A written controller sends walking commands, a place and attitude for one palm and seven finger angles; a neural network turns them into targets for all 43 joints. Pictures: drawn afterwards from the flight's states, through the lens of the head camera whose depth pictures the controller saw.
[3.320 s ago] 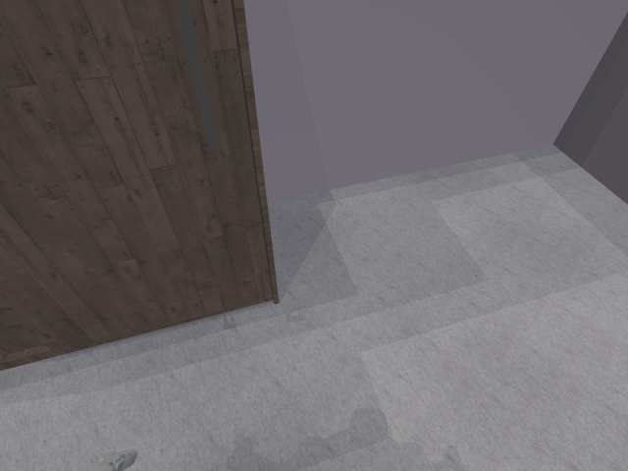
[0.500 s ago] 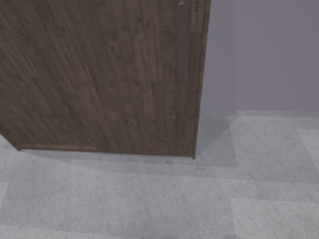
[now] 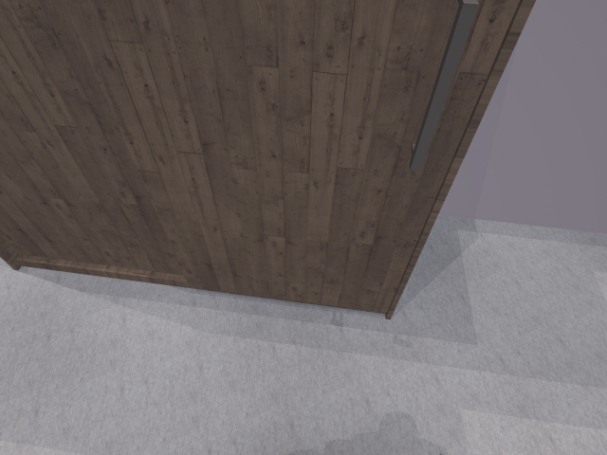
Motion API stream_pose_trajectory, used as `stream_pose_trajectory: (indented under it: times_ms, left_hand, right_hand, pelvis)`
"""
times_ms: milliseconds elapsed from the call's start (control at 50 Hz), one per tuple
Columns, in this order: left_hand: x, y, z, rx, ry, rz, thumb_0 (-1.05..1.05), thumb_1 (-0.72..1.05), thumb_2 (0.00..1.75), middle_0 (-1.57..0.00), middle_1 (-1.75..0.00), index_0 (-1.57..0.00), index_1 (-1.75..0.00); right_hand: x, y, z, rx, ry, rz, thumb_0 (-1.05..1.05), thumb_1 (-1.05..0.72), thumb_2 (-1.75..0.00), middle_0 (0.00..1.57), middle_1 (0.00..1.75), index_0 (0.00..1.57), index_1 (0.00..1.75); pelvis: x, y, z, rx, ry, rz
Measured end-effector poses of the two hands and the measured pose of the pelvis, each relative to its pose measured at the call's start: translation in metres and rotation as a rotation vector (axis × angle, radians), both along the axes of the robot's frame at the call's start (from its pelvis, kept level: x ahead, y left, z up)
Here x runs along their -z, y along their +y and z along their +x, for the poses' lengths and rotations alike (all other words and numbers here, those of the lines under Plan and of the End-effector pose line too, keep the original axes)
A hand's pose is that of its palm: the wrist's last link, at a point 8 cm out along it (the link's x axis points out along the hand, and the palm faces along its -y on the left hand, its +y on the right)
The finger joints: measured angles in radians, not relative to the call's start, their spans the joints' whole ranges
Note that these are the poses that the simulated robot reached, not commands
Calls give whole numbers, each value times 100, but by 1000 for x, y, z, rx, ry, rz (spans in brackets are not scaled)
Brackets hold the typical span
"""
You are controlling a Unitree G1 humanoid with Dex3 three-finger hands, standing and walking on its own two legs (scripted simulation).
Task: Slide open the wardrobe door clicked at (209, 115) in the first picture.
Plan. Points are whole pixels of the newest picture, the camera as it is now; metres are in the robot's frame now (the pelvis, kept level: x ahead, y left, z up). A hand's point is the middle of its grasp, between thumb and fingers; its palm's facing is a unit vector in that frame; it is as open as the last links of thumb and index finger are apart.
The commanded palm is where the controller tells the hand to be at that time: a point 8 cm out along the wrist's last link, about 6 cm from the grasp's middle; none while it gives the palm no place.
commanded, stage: take the last steps up to it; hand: right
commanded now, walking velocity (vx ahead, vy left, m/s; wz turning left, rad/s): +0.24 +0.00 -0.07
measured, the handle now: (435, 93) +0.66 -0.15 +0.14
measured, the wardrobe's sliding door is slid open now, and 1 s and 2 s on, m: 0.00 0.00 0.00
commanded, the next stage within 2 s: come to a stop and stand still in 0.22 s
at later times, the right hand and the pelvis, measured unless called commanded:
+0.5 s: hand out of the picture +0.11 -0.19 -0.19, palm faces +0.06 +0.99 -0.11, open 7.4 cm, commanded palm none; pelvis +0.15 -0.04 +0.00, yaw +1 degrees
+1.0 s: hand (430, 452) +0.18 -0.17 -0.16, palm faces -0.01 +0.96 -0.29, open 7.4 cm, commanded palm none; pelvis +0.12 +0.02 -0.01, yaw +0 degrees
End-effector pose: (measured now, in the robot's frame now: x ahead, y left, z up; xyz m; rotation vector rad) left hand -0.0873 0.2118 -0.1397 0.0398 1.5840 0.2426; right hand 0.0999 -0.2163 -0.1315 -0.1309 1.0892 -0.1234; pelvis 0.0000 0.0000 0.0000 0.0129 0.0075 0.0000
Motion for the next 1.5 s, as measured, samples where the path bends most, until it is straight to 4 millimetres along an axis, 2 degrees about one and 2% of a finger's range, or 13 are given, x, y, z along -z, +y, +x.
stream_pose_trajectory:
  times_ms: [80, 180, 280, 340, 440, 640, 820, 920, 1000, 1120, 1200, 1380, 1500]
  left_hand:
    - [1, 23, 113, 74, -227, 37, 1, 91, 90, -19, -30, -20, -30]
    - [-10, 21, 231, 146, -432, 45, 0, 91, 90, -19, -30, -19, -30]
    - [-18, -3, 314, 235, -510, 47, 0, 91, 90, -19, -30, -19, -30]
    - [-15, -19, 341, 262, -525, 60, 0, 91, 90, -19, -30, -20, -30]
    - [-17, -34, 330, 214, -442, 74, 0, 91, 90, -20, -30, -20, -30]
    - [-30, -5, 296, 148, -313, 154, -2, 94, 90, -20, -30, -20, -30]
    - [-9, 24, 251, 97, -291, 94, 0, 91, 90, -20, -30, -20, -30]
    - [23, 43, 228, 62, -310, 39, 0, 91, 90, -20, -30, -20, -30]
    - [32, 42, 213, 61, -287, -6, 1, 91, 90, -19, -30, -20, -30]
    - [29, 32, 198, 67, -289, -30, 1, 91, 90, -19, -30, -20, -30]
    - [24, 31, 186, 81, -258, -41, 1, 92, 90, -20, -30, -20, -30]
    - [18, 43, 173, 97, -204, -49, 1, 91, 90, -20, -30, -20, -30]
    - [13, 51, 174, 106, -177, -31, 1, 91, 90, -19, -30, -20, -30]
  right_hand:
    - [-5, -10, -4, 16, 52, -48, -5, -95, -90, 20, 30, 20, 30]
    - [8, -9, -28, 49, 196, -25, -2, -93, -90, 20, 30, 20, 30]
    - [29, -2, -52, 106, 354, 51, -1, -92, -90, 20, 30, 20, 30]
    - [40, -3, -57, 122, 448, 93, 0, -91, -90, 20, 30, 20, 30]
    - [33, -15, -27, 106, 468, 92, 1, -91, -90, 20, 30, 20, 30]
    - [26, -43, 58, 69, 312, 21, 1, -91, -90, 20, 30, 20, 30]
    - [14, -32, 87, -7, 186, -56, 0, -91, -90, 20, 30, 20, 30]
    - [2, -15, 80, -35, 136, -125, 1, -91, -90, 20, 30, 20, 30]
    - [-5, 0, 71, -26, 102, -129, 1, -91, -90, 20, 30, 20, 30]
    - [5, 16, 64, -11, 104, -88, 1, -91, -90, 20, 30, 20, 30]
    - [-2, 20, 53, -1, 129, -87, 1, -93, -90, 20, 30, 20, 30]
    - [-4, 34, 10, 8, 249, -73, 1, -92, -90, 20, 30, 20, 30]
    - [2, 46, -6, 21, 302, -40, 1, -91, -90, 20, 30, 20, 30]
  pelvis:
    - [-4, 4, 28, 9, -1, 13]
    - [-1, 1, 65, 9, -10, 31]
    - [7, -11, 105, 11, -23, 41]
    - [15, -22, 128, 5, -32, 24]
    - [4, -34, 147, -13, -45, 23]
    - [-7, -29, 147, -13, -24, 40]
    - [2, -5, 131, -25, 4, 25]
    - [15, 12, 121, -14, -6, -2]
    - [14, 19, 118, 1, -27, 3]
    - [15, 28, 114, 0, -48, -19]
    - [6, 32, 108, -12, -47, -23]
    - [-1, 43, 102, -11, -33, -28]
    - [-2, 48, 107, -9, -33, -25]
